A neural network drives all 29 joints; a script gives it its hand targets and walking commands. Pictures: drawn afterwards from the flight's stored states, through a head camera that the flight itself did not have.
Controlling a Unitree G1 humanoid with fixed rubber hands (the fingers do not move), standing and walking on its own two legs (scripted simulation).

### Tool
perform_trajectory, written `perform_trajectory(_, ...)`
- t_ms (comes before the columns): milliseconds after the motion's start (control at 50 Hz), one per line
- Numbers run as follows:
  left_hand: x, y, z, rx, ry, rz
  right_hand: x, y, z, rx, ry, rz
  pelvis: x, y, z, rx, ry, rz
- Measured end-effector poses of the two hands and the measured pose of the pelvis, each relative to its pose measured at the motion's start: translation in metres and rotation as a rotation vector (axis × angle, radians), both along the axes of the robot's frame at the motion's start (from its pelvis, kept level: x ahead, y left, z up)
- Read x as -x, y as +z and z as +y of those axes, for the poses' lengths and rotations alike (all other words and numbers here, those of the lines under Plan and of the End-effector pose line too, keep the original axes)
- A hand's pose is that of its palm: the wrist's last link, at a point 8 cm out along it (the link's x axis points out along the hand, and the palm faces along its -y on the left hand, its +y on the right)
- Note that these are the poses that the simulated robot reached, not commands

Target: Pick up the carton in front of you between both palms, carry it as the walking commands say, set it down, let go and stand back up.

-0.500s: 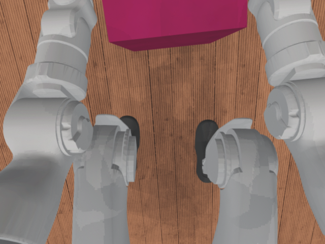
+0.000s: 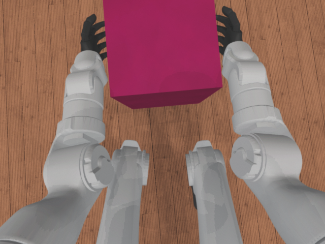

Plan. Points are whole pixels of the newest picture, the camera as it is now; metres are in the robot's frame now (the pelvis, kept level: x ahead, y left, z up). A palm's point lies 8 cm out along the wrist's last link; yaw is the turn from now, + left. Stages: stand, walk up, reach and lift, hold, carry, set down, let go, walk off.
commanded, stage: reach and lift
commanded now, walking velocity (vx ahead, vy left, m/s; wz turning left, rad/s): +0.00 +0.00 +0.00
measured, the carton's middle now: (162, 61) +0.52 +0.01 -0.14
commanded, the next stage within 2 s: none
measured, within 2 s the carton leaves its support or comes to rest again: neither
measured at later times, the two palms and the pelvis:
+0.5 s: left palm (57, 36) +0.48 +0.16 +0.07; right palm (268, 28) +0.49 -0.14 +0.07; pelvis +0.02 +0.00 +0.12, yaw +0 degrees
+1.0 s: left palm out of the picture +0.43 +0.16 +0.23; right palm out of the picture +0.44 -0.14 +0.23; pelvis +0.07 +0.00 +0.26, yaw +0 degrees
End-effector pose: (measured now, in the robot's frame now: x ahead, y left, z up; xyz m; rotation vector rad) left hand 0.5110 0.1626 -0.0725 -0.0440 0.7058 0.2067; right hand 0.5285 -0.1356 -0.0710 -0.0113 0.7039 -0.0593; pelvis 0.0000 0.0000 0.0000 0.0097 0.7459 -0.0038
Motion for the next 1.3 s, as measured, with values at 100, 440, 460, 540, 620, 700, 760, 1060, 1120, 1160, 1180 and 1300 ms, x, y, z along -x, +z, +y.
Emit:
perform_trajectory(100, 0.011, 0.028, 0.002, -0.007, -0.002, 0.005, 0.009, 0.029, 0.001, 0.005, 0.005, 0.004, 0.006, 0.025, 0.0, 0.0, 0.002, 0.009)
perform_trajectory(440, 0.027, 0.121, -0.002, -0.005, -0.011, -0.013, 0.032, 0.119, -0.002, -0.008, -0.022, -0.012, -0.014, 0.098, -0.001, 0.004, 0.01, -0.021)
perform_trajectory(460, 0.029, 0.128, -0.002, -0.005, -0.011, -0.012, 0.035, 0.126, -0.003, -0.009, -0.024, -0.011, -0.017, 0.104, -0.001, 0.004, 0.01, -0.027)
perform_trajectory(540, 0.037, 0.155, -0.002, -0.004, -0.012, -0.009, 0.043, 0.152, -0.003, -0.012, -0.029, -0.008, -0.025, 0.127, -0.001, 0.003, 0.008, -0.06)
perform_trajectory(620, 0.045, 0.182, -0.003, -0.002, -0.012, -0.007, 0.052, 0.179, -0.003, -0.013, -0.033, -0.006, -0.034, 0.15, -0.001, 0.003, 0.007, -0.099)
perform_trajectory(700, 0.052, 0.208, -0.003, 0.0, -0.014, -0.007, 0.06, 0.205, -0.004, -0.012, -0.037, -0.006, -0.042, 0.173, -0.001, 0.004, 0.008, -0.14)
perform_trajectory(760, 0.058, 0.226, -0.003, 0.002, -0.017, -0.008, 0.066, 0.224, -0.004, -0.012, -0.041, -0.007, -0.048, 0.19, -0.001, 0.005, 0.009, -0.174)
perform_trajectory(1060, 0.085, 0.316, -0.005, 0.004, -0.032, -0.012, 0.099, 0.314, -0.006, -0.01, -0.06, -0.011, -0.078, 0.271, 0.002, 0.007, 0.011, -0.373)
perform_trajectory(1120, 0.09, 0.334, -0.005, 0.002, -0.036, -0.012, 0.105, 0.332, -0.007, -0.009, -0.062, -0.011, -0.085, 0.286, 0.002, 0.007, 0.01, -0.422)
perform_trajectory(1160, 0.093, 0.346, -0.006, 0.0, -0.039, -0.012, 0.109, 0.344, -0.007, -0.008, -0.063, -0.011, -0.089, 0.295, 0.002, 0.007, 0.009, -0.455)
perform_trajectory(1180, 0.095, 0.352, -0.006, -0.001, -0.041, -0.013, 0.111, 0.35, -0.007, -0.008, -0.063, -0.012, -0.091, 0.3, 0.002, 0.007, 0.009, -0.472)
perform_trajectory(1300, 0.105, 0.387, -0.007, -0.005, -0.048, -0.023, 0.121, 0.385, -0.008, -0.006, -0.067, -0.022, -0.101, 0.321, 0.002, 0.007, 0.01, -0.578)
